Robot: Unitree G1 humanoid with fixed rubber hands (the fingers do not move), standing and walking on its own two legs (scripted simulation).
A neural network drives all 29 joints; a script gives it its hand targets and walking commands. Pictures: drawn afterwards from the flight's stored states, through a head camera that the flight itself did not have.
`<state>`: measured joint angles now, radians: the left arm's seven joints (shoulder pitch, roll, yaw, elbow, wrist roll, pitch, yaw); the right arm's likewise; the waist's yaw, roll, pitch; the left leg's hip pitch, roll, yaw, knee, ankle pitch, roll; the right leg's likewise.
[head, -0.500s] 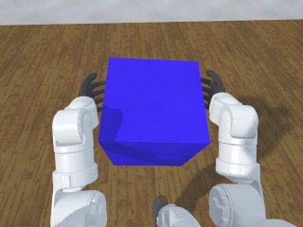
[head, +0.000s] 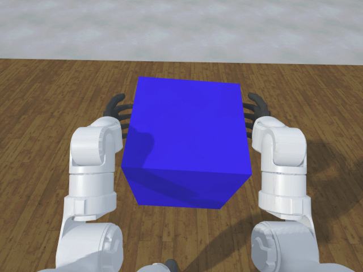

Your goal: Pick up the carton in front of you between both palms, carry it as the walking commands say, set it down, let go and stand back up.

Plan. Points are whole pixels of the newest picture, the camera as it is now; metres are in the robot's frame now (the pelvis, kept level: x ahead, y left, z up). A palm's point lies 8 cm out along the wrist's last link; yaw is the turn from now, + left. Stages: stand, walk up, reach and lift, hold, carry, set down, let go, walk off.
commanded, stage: carry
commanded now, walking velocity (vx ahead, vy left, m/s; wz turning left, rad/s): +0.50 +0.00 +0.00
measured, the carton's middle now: (183, 150) +0.36 +0.02 +0.05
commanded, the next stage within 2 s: none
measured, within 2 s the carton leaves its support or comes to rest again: neither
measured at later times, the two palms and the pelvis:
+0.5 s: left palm (149, 55) +0.66 +0.13 +0.11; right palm (251, 58) +0.66 -0.17 +0.11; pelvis +0.30 +0.00 -0.03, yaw +2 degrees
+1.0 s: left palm (151, 20) +0.94 +0.17 +0.08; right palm (228, 21) +0.96 -0.13 +0.08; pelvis +0.59 +0.00 -0.05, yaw +0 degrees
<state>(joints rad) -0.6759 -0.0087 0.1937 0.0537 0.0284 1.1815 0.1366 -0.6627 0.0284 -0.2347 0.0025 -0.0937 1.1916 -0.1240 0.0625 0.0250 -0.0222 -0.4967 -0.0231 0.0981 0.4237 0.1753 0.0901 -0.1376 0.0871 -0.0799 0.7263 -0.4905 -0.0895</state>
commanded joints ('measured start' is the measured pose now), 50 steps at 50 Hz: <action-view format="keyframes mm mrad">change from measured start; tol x32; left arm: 1 -666 -1021 -652 -12 -421 0 -261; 50 -663 -1033 -650 -43 -443 -5 -259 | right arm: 1 -561 911 624 72 383 5 214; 50 -602 951 646 23 381 0 187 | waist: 1 -71 103 -526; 50 -37 -139 -441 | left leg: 1 736 304 -284 217 650 62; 4 789 348 -629 45 -115 234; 24 552 122 -107 296 328 30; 28 -217 -62 -105 955 -817 -67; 44 -283 8 -12 322 -188 -52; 50 182 -45 32 -51 52 18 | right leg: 1 -283 -73 27 428 69 37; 3 -647 -18 122 753 -107 48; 20 -586 -48 -22 -124 522 51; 25 -8 -54 -45 -351 713 -6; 27 492 -469 470 -103 1232 -157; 30 374 -410 609 -273 475 -225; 50 213 -176 94 39 1026 -20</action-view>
